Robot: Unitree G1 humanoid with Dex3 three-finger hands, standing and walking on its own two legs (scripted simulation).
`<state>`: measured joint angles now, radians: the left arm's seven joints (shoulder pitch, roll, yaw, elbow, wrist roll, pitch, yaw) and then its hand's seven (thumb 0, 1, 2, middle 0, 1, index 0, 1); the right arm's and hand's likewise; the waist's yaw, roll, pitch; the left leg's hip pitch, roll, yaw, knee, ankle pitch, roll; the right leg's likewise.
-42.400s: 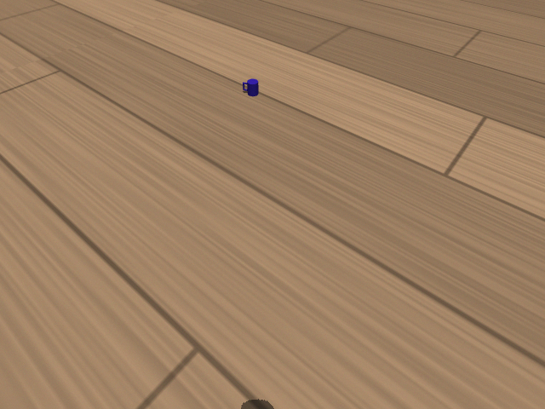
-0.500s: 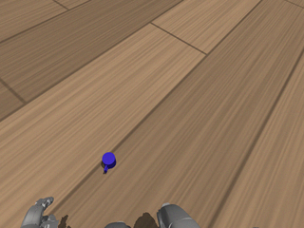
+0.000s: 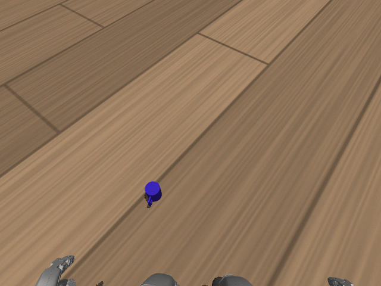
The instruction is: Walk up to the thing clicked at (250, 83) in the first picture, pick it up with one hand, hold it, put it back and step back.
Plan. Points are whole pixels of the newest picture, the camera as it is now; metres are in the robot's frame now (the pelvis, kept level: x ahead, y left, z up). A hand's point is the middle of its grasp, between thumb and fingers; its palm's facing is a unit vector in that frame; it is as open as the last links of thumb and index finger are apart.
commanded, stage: step back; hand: left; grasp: from above
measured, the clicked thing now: (152, 194) +0.58 +0.22 -0.72
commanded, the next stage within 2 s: none
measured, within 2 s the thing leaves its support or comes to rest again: neither
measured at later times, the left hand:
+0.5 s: hand out of the picture -0.06 +0.28 -0.16, palm faces -0.05 -0.92 -0.39, open 7.3 cm
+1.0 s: hand out of the picture -0.18 +0.23 -0.15, palm faces +0.02 -0.93 -0.36, open 7.3 cm
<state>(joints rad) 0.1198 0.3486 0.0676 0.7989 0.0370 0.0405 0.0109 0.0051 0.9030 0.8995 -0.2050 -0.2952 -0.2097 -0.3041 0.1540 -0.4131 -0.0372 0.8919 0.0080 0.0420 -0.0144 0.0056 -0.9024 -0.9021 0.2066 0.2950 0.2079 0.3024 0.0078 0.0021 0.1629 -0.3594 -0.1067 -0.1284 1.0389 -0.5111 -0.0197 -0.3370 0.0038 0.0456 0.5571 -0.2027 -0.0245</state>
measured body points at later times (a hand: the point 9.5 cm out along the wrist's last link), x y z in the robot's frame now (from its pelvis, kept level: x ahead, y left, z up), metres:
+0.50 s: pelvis -0.15 +0.00 -0.01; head -0.08 +0.01 +0.43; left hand -0.06 +0.32 -0.14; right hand -0.02 -0.32 -0.11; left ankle -0.07 +0.12 -0.73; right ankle -0.19 -0.14 -0.71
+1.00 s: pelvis -0.32 -0.03 -0.01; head -0.26 +0.00 +0.43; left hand -0.18 +0.28 -0.13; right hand -0.24 -0.33 -0.12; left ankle -0.31 +0.08 -0.73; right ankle -0.25 -0.14 -0.69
